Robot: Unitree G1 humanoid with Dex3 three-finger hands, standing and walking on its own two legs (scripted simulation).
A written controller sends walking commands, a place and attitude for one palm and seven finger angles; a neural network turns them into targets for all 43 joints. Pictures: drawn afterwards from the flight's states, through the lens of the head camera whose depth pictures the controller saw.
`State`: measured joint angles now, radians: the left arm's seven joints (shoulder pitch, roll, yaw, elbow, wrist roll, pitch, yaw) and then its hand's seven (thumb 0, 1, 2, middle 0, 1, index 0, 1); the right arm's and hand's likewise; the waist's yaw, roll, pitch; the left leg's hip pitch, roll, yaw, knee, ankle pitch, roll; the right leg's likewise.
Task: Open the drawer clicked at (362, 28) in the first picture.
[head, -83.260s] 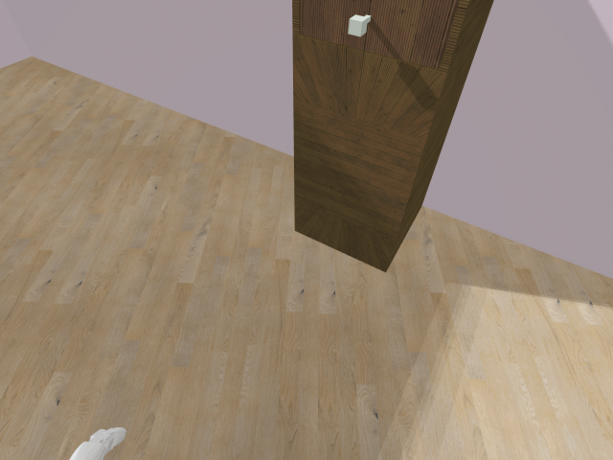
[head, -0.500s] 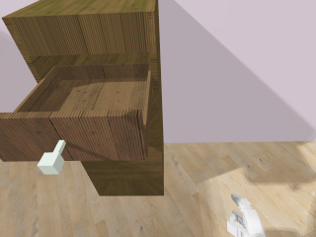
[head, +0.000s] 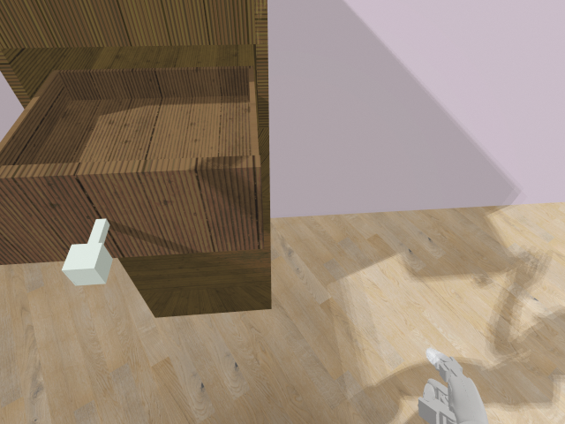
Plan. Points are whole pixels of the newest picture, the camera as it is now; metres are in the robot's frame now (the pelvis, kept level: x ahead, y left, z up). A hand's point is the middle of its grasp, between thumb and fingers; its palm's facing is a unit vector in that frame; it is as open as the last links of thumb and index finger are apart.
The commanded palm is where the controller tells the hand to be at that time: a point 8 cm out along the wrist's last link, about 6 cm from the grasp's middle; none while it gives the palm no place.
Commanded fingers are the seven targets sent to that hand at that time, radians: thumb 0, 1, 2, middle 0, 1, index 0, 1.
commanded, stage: step back with the hand held close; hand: left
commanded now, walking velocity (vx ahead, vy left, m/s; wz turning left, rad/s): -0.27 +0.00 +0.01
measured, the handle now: (93, 249) +0.27 +0.24 +0.15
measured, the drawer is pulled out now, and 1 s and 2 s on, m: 0.30 0.30 0.30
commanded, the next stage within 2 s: stop stepping back and stand still in 0.60 s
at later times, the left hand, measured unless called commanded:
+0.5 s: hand out of the picture +0.09 +0.29 +0.35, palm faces +0.70 -0.69 -0.16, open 7.4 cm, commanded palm +0.01 +0.31 +0.33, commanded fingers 0.00 0.90 0.90 -0.20 -0.30 -0.20 -0.30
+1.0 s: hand out of the picture +0.04 +0.28 +0.31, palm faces +0.58 -0.75 -0.33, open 7.4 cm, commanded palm -0.07 +0.31 +0.33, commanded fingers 0.00 0.90 0.90 -0.20 -0.30 -0.20 -0.30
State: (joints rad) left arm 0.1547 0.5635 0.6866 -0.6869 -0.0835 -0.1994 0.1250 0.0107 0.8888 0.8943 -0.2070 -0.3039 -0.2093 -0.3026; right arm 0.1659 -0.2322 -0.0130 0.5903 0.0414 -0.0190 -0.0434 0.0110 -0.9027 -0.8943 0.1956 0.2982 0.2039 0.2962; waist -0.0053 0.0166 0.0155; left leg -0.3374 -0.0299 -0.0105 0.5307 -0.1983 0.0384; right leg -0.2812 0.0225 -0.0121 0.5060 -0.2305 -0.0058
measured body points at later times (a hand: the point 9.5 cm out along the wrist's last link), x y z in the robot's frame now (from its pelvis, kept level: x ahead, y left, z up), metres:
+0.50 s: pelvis -0.10 +0.02 -0.01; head -0.10 +0.04 +0.44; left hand +0.05 +0.33 +0.36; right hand +0.07 -0.19 -0.09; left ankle +0.05 +0.10 -0.73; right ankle -0.15 -0.12 -0.67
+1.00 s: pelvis -0.20 +0.03 +0.00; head -0.18 +0.03 +0.45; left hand +0.00 +0.32 +0.32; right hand -0.06 -0.22 -0.09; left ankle -0.14 +0.12 -0.73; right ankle -0.21 -0.08 -0.72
